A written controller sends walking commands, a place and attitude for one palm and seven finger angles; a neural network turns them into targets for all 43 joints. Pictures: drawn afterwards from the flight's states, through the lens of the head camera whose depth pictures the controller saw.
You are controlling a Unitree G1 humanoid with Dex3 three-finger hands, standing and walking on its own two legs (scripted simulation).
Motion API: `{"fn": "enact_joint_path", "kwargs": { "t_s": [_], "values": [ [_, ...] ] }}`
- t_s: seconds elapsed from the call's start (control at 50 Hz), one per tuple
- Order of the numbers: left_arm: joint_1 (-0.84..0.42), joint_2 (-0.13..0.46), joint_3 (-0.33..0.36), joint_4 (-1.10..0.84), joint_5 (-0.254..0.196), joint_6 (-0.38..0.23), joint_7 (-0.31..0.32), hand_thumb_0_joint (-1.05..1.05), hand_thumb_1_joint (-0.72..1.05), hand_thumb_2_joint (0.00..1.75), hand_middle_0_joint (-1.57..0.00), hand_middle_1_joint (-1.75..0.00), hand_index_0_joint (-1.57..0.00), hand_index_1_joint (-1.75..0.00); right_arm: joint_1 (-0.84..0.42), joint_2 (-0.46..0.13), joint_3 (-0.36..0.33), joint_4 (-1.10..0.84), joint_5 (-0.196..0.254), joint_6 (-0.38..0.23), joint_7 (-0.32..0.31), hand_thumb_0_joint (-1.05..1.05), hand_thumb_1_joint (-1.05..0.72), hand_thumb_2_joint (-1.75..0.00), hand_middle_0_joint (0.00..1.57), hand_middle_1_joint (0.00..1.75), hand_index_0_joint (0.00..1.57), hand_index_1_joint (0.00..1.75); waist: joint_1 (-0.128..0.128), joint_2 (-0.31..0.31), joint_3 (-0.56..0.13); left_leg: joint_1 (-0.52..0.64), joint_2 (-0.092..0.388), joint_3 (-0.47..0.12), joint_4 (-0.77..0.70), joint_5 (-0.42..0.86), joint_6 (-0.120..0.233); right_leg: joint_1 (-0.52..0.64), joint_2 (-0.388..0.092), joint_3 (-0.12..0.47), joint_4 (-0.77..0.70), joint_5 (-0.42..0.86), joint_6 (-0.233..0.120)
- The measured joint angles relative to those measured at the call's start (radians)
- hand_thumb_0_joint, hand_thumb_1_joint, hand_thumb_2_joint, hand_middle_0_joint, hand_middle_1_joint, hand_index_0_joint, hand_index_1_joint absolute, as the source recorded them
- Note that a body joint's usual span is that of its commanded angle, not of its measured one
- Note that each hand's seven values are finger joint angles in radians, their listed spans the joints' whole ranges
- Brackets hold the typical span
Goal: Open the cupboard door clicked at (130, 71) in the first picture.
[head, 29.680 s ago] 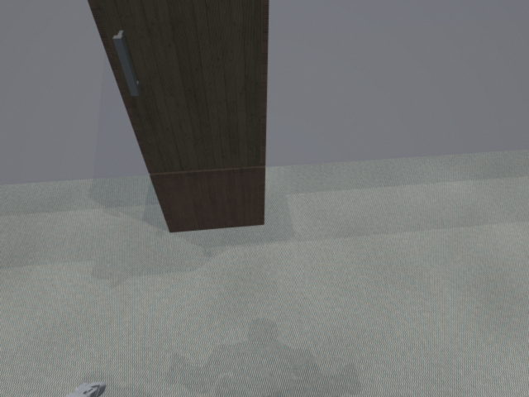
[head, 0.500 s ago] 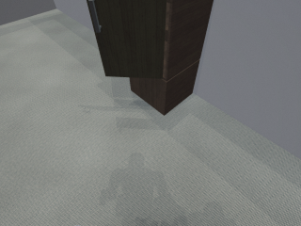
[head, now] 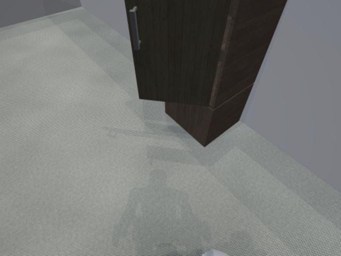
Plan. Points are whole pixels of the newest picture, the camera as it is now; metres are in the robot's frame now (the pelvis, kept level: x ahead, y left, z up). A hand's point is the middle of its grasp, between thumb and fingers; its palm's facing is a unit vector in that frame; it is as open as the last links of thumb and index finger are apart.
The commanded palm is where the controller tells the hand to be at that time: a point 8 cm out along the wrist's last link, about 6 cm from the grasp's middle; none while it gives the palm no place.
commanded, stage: take the last steps up to it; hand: left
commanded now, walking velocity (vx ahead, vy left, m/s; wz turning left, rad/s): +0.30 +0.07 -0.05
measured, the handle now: (136, 28) +0.92 +0.23 +0.07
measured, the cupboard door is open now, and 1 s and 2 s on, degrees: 41 41 41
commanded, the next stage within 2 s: come to a stop and stand still in 0.60 s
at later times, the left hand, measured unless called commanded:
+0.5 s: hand (99, 254) +0.14 +0.20 -0.16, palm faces +0.10 -0.98 -0.16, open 7.3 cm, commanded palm none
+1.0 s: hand (111, 159) +0.43 +0.25 -0.16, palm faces -0.06 -0.97 -0.22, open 7.3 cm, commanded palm none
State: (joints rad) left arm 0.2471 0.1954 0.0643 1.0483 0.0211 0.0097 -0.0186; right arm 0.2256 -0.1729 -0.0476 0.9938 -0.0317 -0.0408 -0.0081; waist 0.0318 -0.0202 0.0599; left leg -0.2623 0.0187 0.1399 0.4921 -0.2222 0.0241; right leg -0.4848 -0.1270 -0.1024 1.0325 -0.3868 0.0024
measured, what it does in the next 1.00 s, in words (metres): walks ahead: right foot, then left foot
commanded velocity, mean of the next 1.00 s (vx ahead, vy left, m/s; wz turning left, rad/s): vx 0.07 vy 0.03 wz -0.02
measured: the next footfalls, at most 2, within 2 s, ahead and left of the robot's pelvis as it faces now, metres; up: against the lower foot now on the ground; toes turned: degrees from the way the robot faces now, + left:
right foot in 0.12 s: +0.15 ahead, -0.10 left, +0.00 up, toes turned -8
left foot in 0.54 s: +0.37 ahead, +0.18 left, +0.00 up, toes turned +2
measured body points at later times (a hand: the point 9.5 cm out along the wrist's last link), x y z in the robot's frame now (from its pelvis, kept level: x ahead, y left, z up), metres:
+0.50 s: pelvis +0.19 +0.04 +0.01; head +0.22 +0.04 +0.46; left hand +0.14 +0.26 -0.15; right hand +0.27 -0.19 -0.14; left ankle +0.30 +0.17 -0.71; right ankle +0.11 -0.09 -0.73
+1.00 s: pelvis +0.32 +0.07 +0.00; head +0.35 +0.07 +0.45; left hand +0.43 +0.30 -0.15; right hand +0.31 -0.15 -0.16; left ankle +0.31 +0.17 -0.73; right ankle +0.34 -0.05 -0.73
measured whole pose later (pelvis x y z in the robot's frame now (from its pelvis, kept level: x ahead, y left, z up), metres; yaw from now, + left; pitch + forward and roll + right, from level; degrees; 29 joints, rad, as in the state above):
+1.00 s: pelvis +0.32 +0.07 +0.00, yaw -3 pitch +1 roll +1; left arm 0.13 0.18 0.02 1.03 0.01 0.01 0.02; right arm 0.27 -0.15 -0.03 1.09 -0.01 0.02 -0.02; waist -0.04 -0.01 0.03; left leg -0.23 0.02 0.15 0.52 -0.30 0.02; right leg -0.31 -0.05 -0.06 0.56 -0.26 0.00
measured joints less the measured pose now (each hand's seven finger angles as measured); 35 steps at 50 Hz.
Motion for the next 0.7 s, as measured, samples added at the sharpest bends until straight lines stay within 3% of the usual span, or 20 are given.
{"fn": "enact_joint_path", "kwargs": {
  "t_s": [0.06, 0.12, 0.18, 0.24, 0.32, 0.42, 0.52, 0.56, 0.62, 0.66, 0.7],
  "values": [
    [-0.041, -0.013, -0.002, -0.038, 0.0, -0.013, -0.003, 0.0, 0.91, 0.9, -0.2, -0.3, -0.2, -0.29, 0.038, -0.012, 0.001, 0.034, -0.002, 0.01, 0.008, -0.01, -0.94, -0.9, 0.2, 0.29, 0.2, 0.3, -0.01, 0.021, -0.008, 0.056, -0.012, 0.005, -0.043, -0.01, 0.002, 0.026, 0.02, -0.019, -0.192, 0.032, 0.0],
    [-0.057, -0.014, -0.003, -0.071, 0.003, -0.033, -0.005, 0.0, 0.91, 0.9, -0.2, -0.3, -0.2, -0.29, 0.08, -0.014, 0.003, 0.062, 0.001, 0.026, 0.016, 0.0, -0.93, -0.9, 0.2, 0.29, 0.2, 0.3, -0.018, 0.022, -0.019, 0.076, -0.019, 0.008, 0.017, -0.08, -0.008, 0.121, 0.042, -0.023, -0.392, 0.047, -0.003],
    [-0.061, -0.029, -0.006, -0.079, 0.001, -0.057, 0.007, 0.0, 0.91, 0.9, -0.2, -0.3, -0.2, -0.29, 0.085, -0.023, -0.001, 0.088, 0.005, 0.052, 0.026, 0.0, -0.92, -0.9, 0.2, 0.29, 0.2, 0.29, -0.017, 0.047, -0.012, -0.021, -0.005, -0.042, 0.312, -0.224, -0.01, 0.151, 0.063, -0.035, -0.396, 0.112, -0.054],
    [-0.024, -0.051, -0.017, -0.062, -0.005, -0.069, 0.018, 0.0, 0.91, 0.9, -0.2, -0.3, -0.2, -0.29, 0.056, -0.029, -0.007, 0.096, 0.003, 0.057, 0.031, 0.0, -0.92, -0.9, 0.2, 0.29, 0.2, 0.29, -0.028, 0.059, -0.013, -0.139, 0.019, -0.08, 0.511, -0.131, -0.029, 0.222, 0.087, -0.037, -0.492, 0.12, -0.056],
    [0.032, -0.046, -0.012, -0.014, -0.008, -0.084, 0.026, 0.0, 0.94, 0.9, -0.2, -0.3, -0.2, -0.29, 0.028, -0.017, -0.009, 0.073, 0.006, 0.043, 0.034, 0.0, -0.91, -0.9, 0.19, 0.29, 0.19, 0.29, -0.036, 0.037, -0.028, -0.219, 0.059, -0.079, 0.449, -0.04, -0.06, 0.319, 0.092, -0.026, -0.651, 0.166, -0.043],
    [0.084, -0.05, -0.024, 0.046, -0.005, -0.084, 0.015, 0.0, 0.93, 0.9, -0.2, -0.3, -0.2, -0.29, -0.016, -0.009, -0.008, 0.051, 0.012, 0.038, 0.045, 0.0, -0.91, -0.9, 0.19, 0.29, 0.19, 0.29, -0.01, 0.016, -0.025, -0.23, 0.067, -0.059, 0.248, 0.005, -0.067, 0.407, 0.067, -0.017, -0.723, 0.149, -0.009],
    [0.137, -0.051, -0.022, 0.087, -0.004, -0.064, 0.014, 0.0, 0.92, 0.9, -0.2, -0.3, -0.2, -0.29, -0.065, -0.005, 0.002, 0.027, 0.01, 0.019, 0.049, 0.0, -0.91, -0.9, 0.19, 0.29, 0.19, 0.29, 0.017, 0.0, -0.009, -0.145, 0.04, -0.025, 0.043, 0.029, -0.04, 0.452, 0.033, -0.012, -0.638, 0.041, 0.043],
    [0.161, -0.057, -0.023, 0.092, -0.007, -0.048, 0.012, 0.0, 0.91, 0.9, -0.21, -0.3, -0.2, -0.29, -0.076, -0.015, 0.003, 0.005, 0.003, -0.006, 0.038, 0.0, -0.91, -0.9, 0.19, 0.29, 0.19, 0.29, 0.014, 0.022, -0.01, -0.127, 0.05, -0.032, 0.029, 0.108, -0.003, 0.38, 0.033, -0.006, -0.425, -0.057, 0.03],
    [0.127, -0.037, -0.021, 0.092, -0.005, -0.018, 0.018, 0.0, 0.91, 0.9, -0.2, -0.3, -0.2, -0.29, -0.083, 0.008, 0.008, -0.008, 0.0, -0.014, 0.016, 0.0, -0.91, -0.9, 0.2, 0.29, 0.19, 0.29, 0.009, -0.011, 0.008, -0.126, 0.029, -0.001, 0.114, 0.029, 0.017, 0.197, 0.033, 0.053, -0.016, -0.112, -0.009],
    [0.088, -0.029, -0.018, 0.077, -0.002, -0.012, 0.016, 0.0, 0.91, 0.9, -0.2, -0.3, -0.2, -0.29, -0.064, 0.019, 0.014, -0.005, 0.0, -0.014, 0.006, 0.0, -0.91, -0.9, 0.2, 0.29, 0.19, 0.29, 0.006, -0.013, 0.005, -0.097, 0.016, 0.008, 0.083, 0.011, 0.019, 0.101, 0.034, 0.048, 0.089, -0.072, -0.015],
    [0.05, -0.029, -0.015, 0.05, -0.001, -0.013, 0.014, 0.01, 0.91, 0.9, -0.2, -0.3, -0.2, -0.29, -0.044, 0.014, 0.004, 0.002, 0.005, -0.018, -0.01, -0.01, -0.93, -0.9, 0.2, 0.29, 0.2, 0.29, 0.002, -0.007, -0.001, -0.062, 0.003, 0.015, 0.031, 0.025, 0.02, 0.044, 0.032, 0.036, 0.063, -0.035, -0.013]
  ]
}}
